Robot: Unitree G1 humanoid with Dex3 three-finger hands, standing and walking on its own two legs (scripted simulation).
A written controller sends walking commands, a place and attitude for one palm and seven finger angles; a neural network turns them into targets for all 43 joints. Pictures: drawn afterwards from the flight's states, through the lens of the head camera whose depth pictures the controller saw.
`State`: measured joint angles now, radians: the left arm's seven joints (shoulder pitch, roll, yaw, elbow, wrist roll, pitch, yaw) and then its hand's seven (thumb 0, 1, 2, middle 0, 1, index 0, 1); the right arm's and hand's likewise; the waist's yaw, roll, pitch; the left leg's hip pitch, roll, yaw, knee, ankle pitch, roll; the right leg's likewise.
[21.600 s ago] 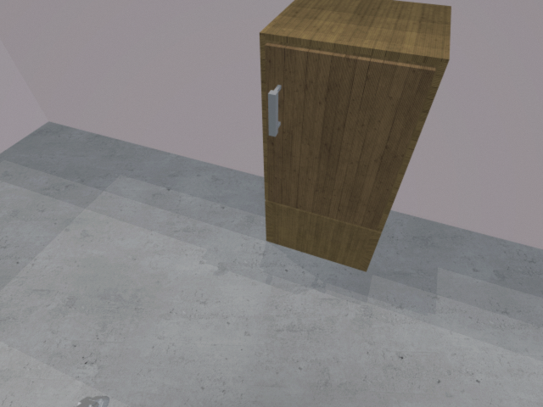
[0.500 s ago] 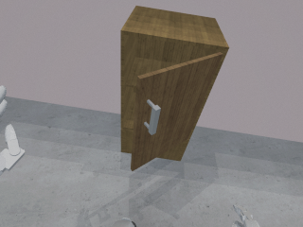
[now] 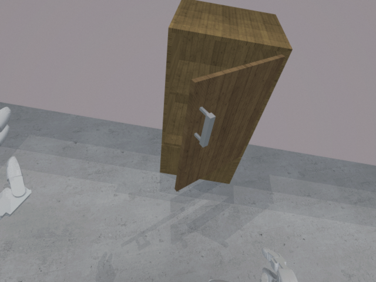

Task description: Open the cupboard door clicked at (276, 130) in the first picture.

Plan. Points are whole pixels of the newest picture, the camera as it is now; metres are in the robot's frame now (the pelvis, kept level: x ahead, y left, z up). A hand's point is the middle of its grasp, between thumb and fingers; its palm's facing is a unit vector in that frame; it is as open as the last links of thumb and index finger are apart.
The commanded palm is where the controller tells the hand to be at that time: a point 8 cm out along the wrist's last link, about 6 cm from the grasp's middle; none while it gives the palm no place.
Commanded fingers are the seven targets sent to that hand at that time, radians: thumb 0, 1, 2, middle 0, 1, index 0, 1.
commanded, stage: stop stepping back and stand still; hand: left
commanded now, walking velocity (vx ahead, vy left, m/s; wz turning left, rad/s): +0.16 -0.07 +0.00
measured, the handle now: (203, 127) +0.60 -0.03 -0.04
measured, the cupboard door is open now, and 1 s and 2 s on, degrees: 42 42 42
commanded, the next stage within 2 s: let the arm hang, fingers relaxed in 0.70 s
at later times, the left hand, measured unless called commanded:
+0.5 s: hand (74, 174) +0.24 +0.21 +0.16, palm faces +0.39 -0.79 -0.48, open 7.4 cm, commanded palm +0.18 +0.25 +0.17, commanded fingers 0.00 0.90 0.90 -0.20 -0.30 -0.20 -0.30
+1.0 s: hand (104, 273) +0.17 +0.18 -0.12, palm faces +0.03 -0.94 -0.34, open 7.4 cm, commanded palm none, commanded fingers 0.00 0.90 0.90 -0.20 -0.30 -0.20 -0.30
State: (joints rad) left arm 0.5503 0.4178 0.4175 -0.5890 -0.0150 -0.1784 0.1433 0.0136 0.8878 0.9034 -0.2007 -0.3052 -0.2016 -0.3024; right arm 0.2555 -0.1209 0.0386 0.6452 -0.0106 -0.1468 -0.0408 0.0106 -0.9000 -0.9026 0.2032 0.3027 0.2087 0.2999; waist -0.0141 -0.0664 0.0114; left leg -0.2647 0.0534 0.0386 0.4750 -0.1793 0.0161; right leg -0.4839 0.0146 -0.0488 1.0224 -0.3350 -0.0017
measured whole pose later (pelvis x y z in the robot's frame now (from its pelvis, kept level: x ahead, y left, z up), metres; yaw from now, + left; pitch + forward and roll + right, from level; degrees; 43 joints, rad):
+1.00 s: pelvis +0.02 -0.04 -0.01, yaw +0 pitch +0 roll +0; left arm 0.24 0.25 0.05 0.60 0.03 0.04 0.01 0.00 0.90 0.90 -0.19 -0.30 -0.19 -0.30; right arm 0.14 -0.27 -0.01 0.85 -0.02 0.01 0.00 0.01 -0.90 -0.90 0.20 0.30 0.20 0.30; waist -0.02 0.05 0.01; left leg -0.34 0.00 0.02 0.59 -0.24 0.00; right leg -0.22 0.00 -0.11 0.60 -0.38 -0.05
